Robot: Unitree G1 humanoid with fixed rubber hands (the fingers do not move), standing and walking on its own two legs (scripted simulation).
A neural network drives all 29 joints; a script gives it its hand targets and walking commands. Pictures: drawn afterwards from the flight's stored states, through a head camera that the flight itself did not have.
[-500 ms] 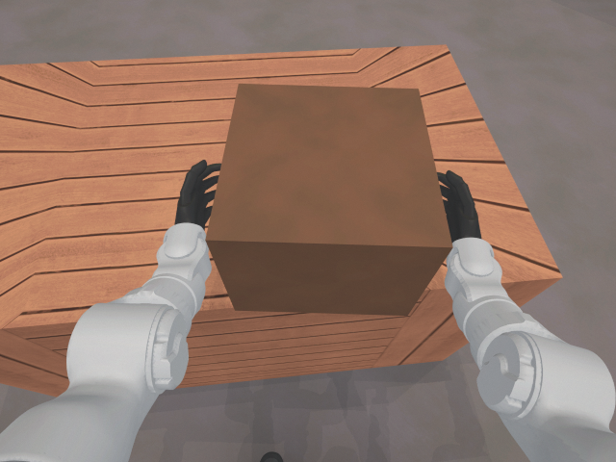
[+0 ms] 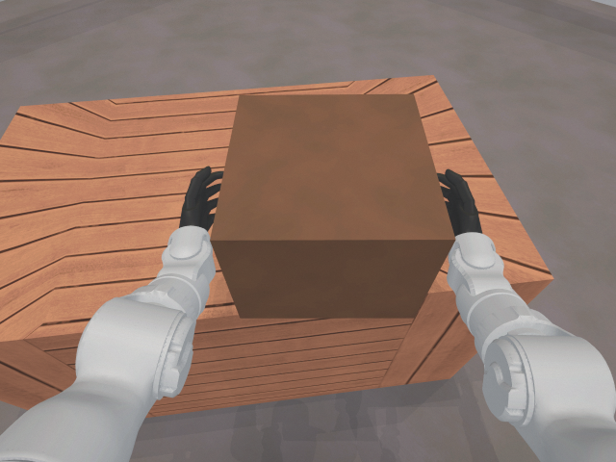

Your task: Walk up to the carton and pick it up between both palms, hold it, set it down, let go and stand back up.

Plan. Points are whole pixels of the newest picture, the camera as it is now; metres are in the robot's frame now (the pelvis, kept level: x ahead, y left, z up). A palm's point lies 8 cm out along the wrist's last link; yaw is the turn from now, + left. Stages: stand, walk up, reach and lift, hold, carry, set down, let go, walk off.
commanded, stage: reach and lift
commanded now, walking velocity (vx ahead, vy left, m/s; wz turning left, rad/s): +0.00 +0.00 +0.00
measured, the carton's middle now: (326, 206) +0.50 +0.03 +0.02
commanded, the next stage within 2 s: none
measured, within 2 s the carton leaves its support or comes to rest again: neither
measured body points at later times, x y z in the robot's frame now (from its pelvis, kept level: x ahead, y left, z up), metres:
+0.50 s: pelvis +0.01 +0.00 +0.02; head +0.02 +0.00 +0.47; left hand +0.43 +0.20 +0.12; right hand +0.44 -0.17 +0.12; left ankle +0.04 +0.10 -0.73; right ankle +0.00 -0.13 -0.73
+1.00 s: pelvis +0.03 -0.02 +0.02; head +0.00 +0.00 +0.47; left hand +0.40 +0.19 +0.16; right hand +0.41 -0.18 +0.15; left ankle +0.04 +0.11 -0.73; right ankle +0.00 -0.13 -0.73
